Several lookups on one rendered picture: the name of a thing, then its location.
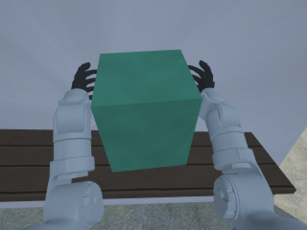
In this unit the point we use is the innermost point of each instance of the robot right hand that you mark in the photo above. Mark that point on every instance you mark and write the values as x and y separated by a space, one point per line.
206 77

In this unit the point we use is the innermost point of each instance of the table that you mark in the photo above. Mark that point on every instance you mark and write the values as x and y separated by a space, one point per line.
25 156

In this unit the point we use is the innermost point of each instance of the right robot upper arm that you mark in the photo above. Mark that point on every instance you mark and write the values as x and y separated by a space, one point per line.
245 199

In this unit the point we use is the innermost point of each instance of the robot left forearm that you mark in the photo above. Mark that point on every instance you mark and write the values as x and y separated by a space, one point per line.
72 140

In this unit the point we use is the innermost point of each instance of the robot left hand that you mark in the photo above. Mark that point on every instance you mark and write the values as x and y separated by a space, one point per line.
80 81

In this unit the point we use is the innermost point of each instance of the robot right forearm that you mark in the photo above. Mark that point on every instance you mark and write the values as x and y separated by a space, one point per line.
229 144

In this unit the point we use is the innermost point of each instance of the carton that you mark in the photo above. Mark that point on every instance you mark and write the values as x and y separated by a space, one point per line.
146 106

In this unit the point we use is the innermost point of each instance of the left robot upper arm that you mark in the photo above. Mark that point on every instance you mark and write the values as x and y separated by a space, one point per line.
72 206

